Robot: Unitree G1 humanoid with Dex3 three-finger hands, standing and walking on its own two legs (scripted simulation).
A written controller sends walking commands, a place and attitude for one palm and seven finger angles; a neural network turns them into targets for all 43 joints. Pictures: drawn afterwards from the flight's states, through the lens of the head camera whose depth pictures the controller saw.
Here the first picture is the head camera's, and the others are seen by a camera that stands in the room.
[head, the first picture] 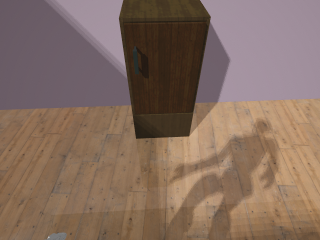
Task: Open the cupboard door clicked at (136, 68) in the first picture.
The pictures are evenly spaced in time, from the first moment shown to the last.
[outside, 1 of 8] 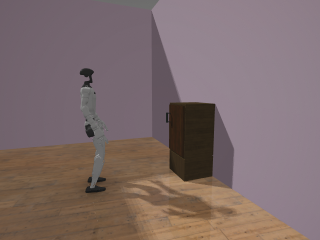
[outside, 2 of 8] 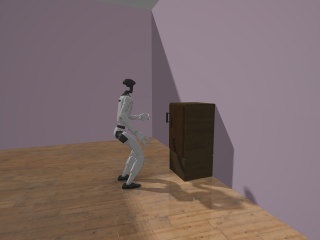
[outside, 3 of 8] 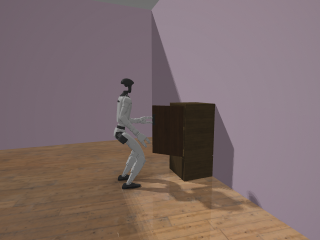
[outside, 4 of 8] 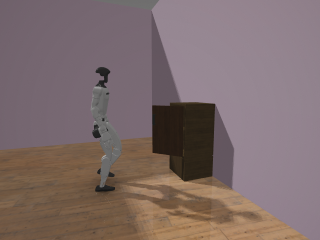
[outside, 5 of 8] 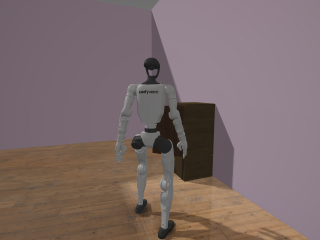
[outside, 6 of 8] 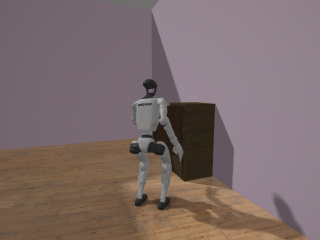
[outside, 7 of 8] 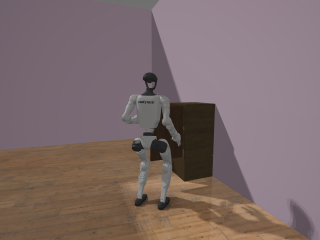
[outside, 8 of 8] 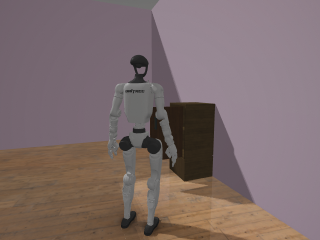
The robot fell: no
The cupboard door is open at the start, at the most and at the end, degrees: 0 91 90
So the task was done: yes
